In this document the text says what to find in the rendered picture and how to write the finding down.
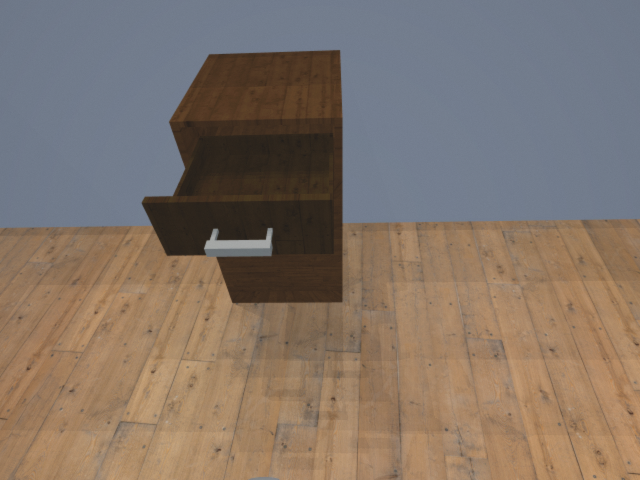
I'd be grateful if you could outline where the cabinet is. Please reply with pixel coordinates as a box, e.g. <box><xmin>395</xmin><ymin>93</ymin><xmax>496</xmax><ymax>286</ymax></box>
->
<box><xmin>169</xmin><ymin>50</ymin><xmax>342</xmax><ymax>303</ymax></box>

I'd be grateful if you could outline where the drawer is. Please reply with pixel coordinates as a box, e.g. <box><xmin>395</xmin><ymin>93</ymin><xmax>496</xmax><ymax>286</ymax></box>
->
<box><xmin>142</xmin><ymin>133</ymin><xmax>334</xmax><ymax>256</ymax></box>

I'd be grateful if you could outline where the handle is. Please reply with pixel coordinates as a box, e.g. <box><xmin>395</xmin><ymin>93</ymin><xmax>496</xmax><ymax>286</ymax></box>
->
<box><xmin>204</xmin><ymin>228</ymin><xmax>273</xmax><ymax>257</ymax></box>

